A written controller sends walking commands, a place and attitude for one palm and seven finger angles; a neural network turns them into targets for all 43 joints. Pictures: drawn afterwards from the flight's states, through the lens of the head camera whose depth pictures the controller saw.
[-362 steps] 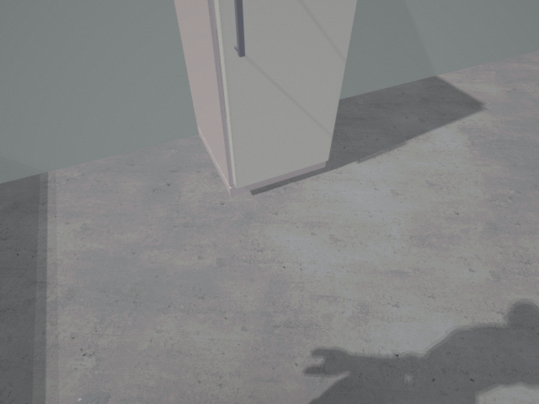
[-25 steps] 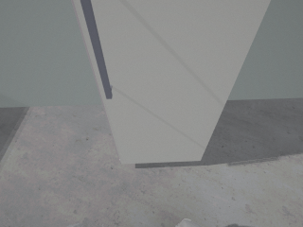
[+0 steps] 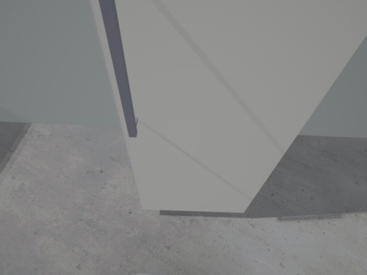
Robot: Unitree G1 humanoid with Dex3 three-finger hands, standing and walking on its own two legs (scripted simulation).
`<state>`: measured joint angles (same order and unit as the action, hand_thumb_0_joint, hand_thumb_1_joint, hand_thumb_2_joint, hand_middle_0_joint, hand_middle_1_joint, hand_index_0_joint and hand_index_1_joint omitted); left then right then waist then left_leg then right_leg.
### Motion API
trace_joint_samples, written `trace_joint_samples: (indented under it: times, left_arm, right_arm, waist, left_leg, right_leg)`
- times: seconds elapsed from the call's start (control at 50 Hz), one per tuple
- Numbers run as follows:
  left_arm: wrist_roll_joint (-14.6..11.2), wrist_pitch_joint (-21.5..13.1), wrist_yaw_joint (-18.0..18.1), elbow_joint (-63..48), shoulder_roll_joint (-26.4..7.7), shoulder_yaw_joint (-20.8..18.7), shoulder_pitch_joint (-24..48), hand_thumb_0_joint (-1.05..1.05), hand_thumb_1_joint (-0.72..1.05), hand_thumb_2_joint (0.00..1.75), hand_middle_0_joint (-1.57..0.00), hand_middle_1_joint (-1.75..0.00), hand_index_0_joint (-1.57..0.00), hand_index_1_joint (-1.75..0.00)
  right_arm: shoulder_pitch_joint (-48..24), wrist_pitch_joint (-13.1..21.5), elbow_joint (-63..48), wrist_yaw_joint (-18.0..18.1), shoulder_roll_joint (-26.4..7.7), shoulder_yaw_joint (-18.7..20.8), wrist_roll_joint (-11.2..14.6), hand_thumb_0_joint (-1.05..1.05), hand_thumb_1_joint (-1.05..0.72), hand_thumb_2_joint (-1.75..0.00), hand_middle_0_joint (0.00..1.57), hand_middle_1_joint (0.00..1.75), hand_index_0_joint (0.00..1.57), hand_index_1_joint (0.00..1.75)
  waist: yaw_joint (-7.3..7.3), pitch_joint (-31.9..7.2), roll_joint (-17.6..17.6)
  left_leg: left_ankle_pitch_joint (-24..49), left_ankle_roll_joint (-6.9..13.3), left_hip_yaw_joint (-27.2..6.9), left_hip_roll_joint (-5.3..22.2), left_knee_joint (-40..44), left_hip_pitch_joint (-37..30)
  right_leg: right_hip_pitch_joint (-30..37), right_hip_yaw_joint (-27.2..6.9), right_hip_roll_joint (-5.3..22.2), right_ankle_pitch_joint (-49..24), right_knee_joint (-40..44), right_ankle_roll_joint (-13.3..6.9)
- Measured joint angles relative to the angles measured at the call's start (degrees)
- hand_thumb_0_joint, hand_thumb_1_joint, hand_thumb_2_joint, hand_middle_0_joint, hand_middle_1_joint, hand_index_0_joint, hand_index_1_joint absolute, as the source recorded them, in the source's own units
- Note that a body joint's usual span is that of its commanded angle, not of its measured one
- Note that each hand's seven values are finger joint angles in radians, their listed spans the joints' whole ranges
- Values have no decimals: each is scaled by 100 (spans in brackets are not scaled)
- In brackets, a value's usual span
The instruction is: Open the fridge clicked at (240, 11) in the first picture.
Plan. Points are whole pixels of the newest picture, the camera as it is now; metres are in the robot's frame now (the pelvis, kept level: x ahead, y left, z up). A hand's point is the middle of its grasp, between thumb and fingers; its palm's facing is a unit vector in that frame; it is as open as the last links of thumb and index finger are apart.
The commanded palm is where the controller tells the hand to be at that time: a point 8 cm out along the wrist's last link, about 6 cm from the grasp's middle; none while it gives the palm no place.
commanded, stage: come to a stop and stand still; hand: left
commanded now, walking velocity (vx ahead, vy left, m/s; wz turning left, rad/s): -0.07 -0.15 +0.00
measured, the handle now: (122, 65) +0.47 +0.18 +0.21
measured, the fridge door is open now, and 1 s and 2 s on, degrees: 0 0 0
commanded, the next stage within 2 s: look again from close up in 1.26 s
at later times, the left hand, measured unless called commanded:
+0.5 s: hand out of the picture -0.04 +0.12 -0.17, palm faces +0.02 -0.98 -0.18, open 7.4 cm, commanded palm none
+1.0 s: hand out of the picture -0.01 +0.17 -0.17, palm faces +0.01 -0.98 -0.19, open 7.4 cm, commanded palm none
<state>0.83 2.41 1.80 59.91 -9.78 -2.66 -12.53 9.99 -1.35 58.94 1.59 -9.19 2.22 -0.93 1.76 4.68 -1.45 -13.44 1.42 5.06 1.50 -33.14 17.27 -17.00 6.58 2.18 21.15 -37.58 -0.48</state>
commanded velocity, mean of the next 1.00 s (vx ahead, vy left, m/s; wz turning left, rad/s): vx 0.00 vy -0.02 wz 0.00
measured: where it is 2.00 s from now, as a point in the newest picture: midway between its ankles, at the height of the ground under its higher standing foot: outside the picture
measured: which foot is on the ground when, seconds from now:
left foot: down 0.00-1.00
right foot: up 0.00-0.28, down 0.30-1.00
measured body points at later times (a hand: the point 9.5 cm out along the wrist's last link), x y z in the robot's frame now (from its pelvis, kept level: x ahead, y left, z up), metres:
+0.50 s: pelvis -0.04 -0.04 +0.01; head -0.06 -0.05 +0.46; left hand -0.04 +0.17 -0.15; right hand -0.04 -0.28 -0.16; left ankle +0.05 +0.10 -0.73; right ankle -0.07 -0.15 -0.73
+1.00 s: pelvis -0.03 +0.00 +0.00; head -0.03 +0.00 +0.45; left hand -0.01 +0.22 -0.16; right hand -0.05 -0.21 -0.16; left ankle +0.03 +0.09 -0.73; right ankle -0.07 -0.15 -0.73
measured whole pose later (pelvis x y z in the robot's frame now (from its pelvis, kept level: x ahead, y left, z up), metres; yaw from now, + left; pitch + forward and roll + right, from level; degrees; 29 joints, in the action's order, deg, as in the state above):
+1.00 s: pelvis -0.03 +0.00 +0.00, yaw -1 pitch -2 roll -1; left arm 1.3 -0.5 2.6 60.0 -8.2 -0.2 -17.1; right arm 19.4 -1.0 61.6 1.5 -6.6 -0.5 -1.6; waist -0.7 0.9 1.3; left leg -13.2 2.2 2.0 0.4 -34.2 19.6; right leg -9.6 2.3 2.0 20.2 -31.2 1.1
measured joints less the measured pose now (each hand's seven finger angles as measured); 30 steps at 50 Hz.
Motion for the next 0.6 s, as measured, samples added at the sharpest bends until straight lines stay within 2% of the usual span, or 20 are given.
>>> trace_joint_samples:
  times: [0.04,0.08,0.14,0.18,0.24,0.3,0.32,0.4,0.46,0.5,0.6]
  left_arm:
    - [-2,61,8,2,-44,-15,5,0,91,90,-20,-30,-20,-30]
    - [7,65,-4,2,-76,-36,-6,0,91,90,-20,-30,-20,-30]
    - [15,70,-28,-6,-117,-48,-56,0,91,90,-20,-30,-20,-30]
    - [25,87,-42,-3,-126,-36,-90,0,91,90,-20,-30,-20,-30]
    - [22,72,-59,31,-107,11,-122,0,91,90,-20,-30,-20,-30]
    - [26,-31,-62,45,-93,65,-188,0,91,90,-20,-30,-20,-30]
    - [33,-74,-47,91,-50,80,-187,0,91,90,-20,-30,-20,-30]
    - [27,-136,-51,219,125,187,-349,0,91,90,-20,-30,-20,-30]
    - [-6,-151,-56,295,203,230,-423,0,90,90,-20,-30,-20,-30]
    - [-16,-143,-58,348,250,243,-444,0,90,90,-20,-30,-20,-30]
    - [-15,-85,-60,424,340,236,-483,0,90,90,-20,-30,-20,-30]
  right_arm:
    - [-82,22,-75,37,57,-45,-19,0,-93,-90,20,30,19,30]
    - [-171,29,-124,74,92,-59,-25,0,-93,-90,20,30,19,30]
    - [-270,42,-170,70,118,-68,-20,0,-92,-90,20,30,20,30]
    - [-300,48,-180,50,123,-61,-20,0,-92,-90,20,30,20,30]
    - [-282,53,-146,4,109,-43,-29,0,-92,-90,20,30,20,30]
    - [-169,36,-68,-38,97,-11,3,0,-91,-90,20,30,20,30]
    - [-137,21,-21,-48,69,6,26,0,-91,-90,20,30,20,30]
    - [130,-71,140,-51,-107,63,26,-1,-93,-90,20,30,20,30]
    - [365,-38,297,-55,-175,9,9,-1,-93,-90,20,30,20,30]
    - [528,-35,426,-46,-183,-17,8,-1,-93,-90,20,30,19,30]
    - [931,-97,664,-29,-88,-47,-12,0,-92,-90,20,30,19,30]
  waist:
    - [1,20,-40]
    - [-5,16,-38]
    - [-22,-43,-24]
    - [-51,-100,13]
    - [-114,-188,101]
    - [-142,-285,109]
    - [-145,-275,182]
    - [-224,-391,352]
    - [-257,-406,362]
    - [-279,-388,355]
    - [-320,-363,251]
  left_leg:
    - [60,76,29,2,143,-28]
    - [188,91,40,19,318,-42]
    - [369,71,59,49,539,-34]
    - [464,45,59,75,642,-15]
    - [585,-13,37,113,728,31]
    - [629,-115,43,93,639,140]
    - [616,-160,20,136,558,169]
    - [294,-253,-148,181,643,43]
    - [634,-284,-245,248,779,-50]
    - [816,-322,-302,306,767,-85]
    - [624,-359,-360,368,562,-33]
  right_leg:
    - [-266,-280,-104,597,-887,70]
    - [-453,-470,-176,679,-1601,120]
    - [-444,-568,-151,649,-1833,205]
    - [-280,-552,-89,677,-1554,231]
    - [130,-488,-9,648,-656,215]
    - [693,-464,60,-59,708,153]
    - [750,-448,20,-221,851,123]
    - [857,-369,-94,-342,931,29]
    - [937,-330,-199,-378,983,-28]
    - [998,-296,-267,-367,978,-58]
    - [1025,-273,-340,-322,943,-102]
